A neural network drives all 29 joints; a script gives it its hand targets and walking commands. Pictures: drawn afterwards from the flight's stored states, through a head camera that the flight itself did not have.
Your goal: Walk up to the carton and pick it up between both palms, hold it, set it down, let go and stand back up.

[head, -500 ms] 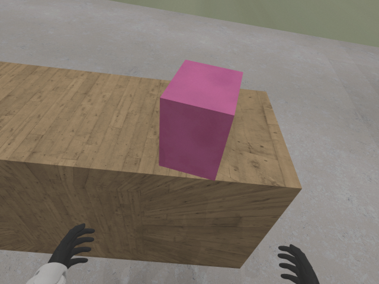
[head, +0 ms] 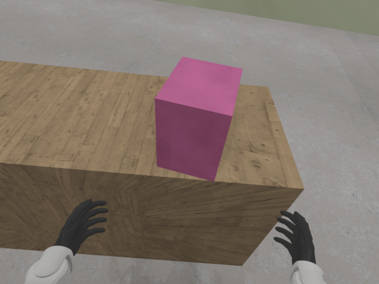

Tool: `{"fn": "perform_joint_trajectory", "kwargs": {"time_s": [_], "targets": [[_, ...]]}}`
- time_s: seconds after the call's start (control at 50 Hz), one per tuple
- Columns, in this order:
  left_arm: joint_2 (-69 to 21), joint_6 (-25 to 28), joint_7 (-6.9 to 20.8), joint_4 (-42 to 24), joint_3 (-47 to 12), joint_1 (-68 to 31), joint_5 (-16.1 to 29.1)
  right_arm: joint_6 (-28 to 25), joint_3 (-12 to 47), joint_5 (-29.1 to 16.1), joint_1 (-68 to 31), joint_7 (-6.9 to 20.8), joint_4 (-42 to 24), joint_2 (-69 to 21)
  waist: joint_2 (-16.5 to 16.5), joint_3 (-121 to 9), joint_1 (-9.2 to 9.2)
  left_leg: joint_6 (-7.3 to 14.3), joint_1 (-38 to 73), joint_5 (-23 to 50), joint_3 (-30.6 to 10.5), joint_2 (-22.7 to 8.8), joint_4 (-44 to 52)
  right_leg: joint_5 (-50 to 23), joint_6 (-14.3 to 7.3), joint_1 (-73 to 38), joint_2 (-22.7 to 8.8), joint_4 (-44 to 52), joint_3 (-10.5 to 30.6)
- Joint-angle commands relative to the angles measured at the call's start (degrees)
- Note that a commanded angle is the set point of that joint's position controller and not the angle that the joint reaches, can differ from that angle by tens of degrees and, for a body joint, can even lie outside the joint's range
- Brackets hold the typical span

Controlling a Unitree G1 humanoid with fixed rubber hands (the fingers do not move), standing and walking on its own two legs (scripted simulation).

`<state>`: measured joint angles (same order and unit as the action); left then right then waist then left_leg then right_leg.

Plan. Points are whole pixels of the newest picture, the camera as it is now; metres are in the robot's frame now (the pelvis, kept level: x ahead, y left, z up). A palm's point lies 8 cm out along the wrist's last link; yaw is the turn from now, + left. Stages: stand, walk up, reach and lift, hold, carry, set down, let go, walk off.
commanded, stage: reach and lift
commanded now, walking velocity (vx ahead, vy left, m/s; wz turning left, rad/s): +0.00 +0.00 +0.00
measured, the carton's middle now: (198, 119) +0.54 -0.02 +0.06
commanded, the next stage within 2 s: none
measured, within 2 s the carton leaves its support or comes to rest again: neither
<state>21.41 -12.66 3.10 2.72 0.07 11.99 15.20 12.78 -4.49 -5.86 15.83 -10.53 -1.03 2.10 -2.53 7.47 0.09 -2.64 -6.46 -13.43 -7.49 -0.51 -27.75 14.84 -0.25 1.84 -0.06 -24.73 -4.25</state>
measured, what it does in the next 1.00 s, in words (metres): stands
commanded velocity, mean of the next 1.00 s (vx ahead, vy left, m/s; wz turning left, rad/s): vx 0.00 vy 0.00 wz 0.00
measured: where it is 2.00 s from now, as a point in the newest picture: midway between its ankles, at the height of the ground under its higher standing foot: outside the picture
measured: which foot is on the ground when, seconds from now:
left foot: down 0.00-1.00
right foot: down 0.00-1.00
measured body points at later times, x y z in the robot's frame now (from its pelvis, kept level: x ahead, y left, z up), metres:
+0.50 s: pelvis +0.02 +0.00 +0.00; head +0.02 +0.02 +0.45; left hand +0.29 +0.21 +0.06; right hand +0.25 -0.20 +0.05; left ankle +0.03 +0.14 -0.74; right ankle +0.00 -0.11 -0.74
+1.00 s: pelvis +0.01 +0.00 +0.00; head +0.02 +0.02 +0.45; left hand +0.36 +0.19 +0.11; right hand +0.33 -0.18 +0.11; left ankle +0.03 +0.14 -0.74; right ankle +0.00 -0.11 -0.74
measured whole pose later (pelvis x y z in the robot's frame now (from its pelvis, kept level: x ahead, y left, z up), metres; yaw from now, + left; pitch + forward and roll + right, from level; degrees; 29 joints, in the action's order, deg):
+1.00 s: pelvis +0.01 +0.00 +0.00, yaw +0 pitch -7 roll -1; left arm 22.2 -32.3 4.9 1.1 0.1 -17.8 16.4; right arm 26.2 -2.3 -10.8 -9.8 -17.1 -5.3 4.8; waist -2.0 7.5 0.1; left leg -2.6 -6.5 -14.3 -7.5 -0.5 -27.3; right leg 15.9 -0.2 2.0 -0.1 -24.7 -4.2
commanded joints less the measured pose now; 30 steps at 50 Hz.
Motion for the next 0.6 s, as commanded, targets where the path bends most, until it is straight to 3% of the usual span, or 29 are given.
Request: {"fn": "perform_joint_trajectory", "kwargs": {"time_s": [0.0, 0.12, 0.3, 0.46, 0.58], "targets": [[11.3, 5.9, 0.7, -17.0, 3.0, -9.2, 2.1, -2.8, 5.0, -3.5, -3.6, -3.7, -20.6, 0.5, 6.8, -10.1, -1.62, 4.1, -2.6, 0.5, 9.3, 0.9, 8.9, -7.9, 1.2, 0.9, -2.8, 5.4, 8.3], [11.1, 6.5, 1.6, -16.2, 2.9, -9.7, 2.7, -2.0, 7.1, -4.5, -4.0, -5.6, -19.4, 0.0, 7.3, -9.0, -1.70, 3.7, -2.0, 3.3, 8.3, 0.2, 8.7, -11.6, 0.8, 0.6, -2.8, 5.3, 8.2], [12.9, 5.0, 0.5, -21.3, 2.7, -15.8, 4.3, -1.5, 5.7, -4.9, -11.1, -6.1, -24.0, 2.6, 7.7, -13.5, -1.34, 3.0, -0.3, 8.3, 8.1, 0.1, 8.1, -16.9, 0.7, -0.3, -1.9, 4.0, 7.4], [13.6, -1.5, 0.2, -18.6, 3.5, -25.7, 4.4, 2.9, 3.4, -5.3, -20.8, -6.3, -23.9, 5.5, 7.4, -14.0, 0.02, 3.3, -1.4, 5.7, 8.3, -0.3, 9.4, -15.9, 0.5, -1.2, -2.0, 4.3, 7.5], [12.7, -7.9, 1.0, -16.2, 5.0, -30.7, 2.9, 6.3, 1.7, -5.8, -26.3, -7.0, -21.6, 7.0, 7.2, -15.2, 1.38, 3.0, -0.8, 8.7, 9.0, -0.2, 8.9, -20.4, 0.8, -2.2, -1.6, 4.1, 7.1]]}}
